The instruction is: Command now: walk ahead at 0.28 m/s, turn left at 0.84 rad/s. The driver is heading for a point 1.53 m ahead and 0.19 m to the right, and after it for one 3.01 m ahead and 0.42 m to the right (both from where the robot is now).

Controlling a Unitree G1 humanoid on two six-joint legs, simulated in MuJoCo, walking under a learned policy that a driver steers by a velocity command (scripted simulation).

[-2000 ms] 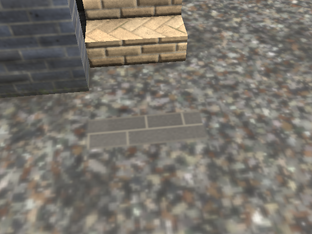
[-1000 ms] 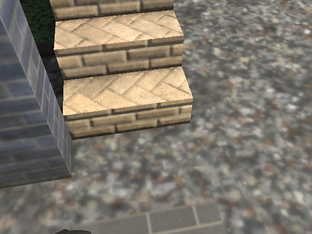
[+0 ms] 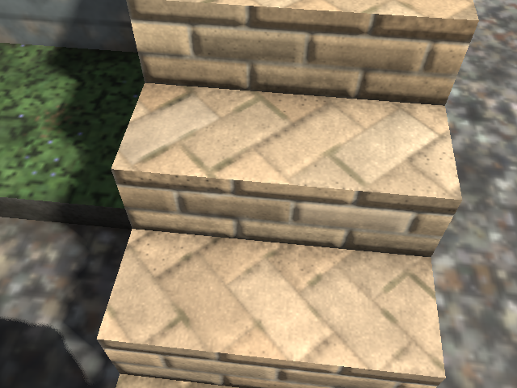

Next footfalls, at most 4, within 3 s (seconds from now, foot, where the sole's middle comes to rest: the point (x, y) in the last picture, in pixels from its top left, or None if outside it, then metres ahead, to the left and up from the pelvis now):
0.24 left None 0.28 0.08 -0.60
0.96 right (416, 364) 0.37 -0.27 -0.41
1.60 left None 0.29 -0.01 -0.60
2.24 right None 0.25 -0.27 -0.60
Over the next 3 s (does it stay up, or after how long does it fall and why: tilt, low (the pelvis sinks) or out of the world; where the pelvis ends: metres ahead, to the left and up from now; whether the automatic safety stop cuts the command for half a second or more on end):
stays up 0.29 -0.29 0.19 its command is cut before an obstacle after 2.4 s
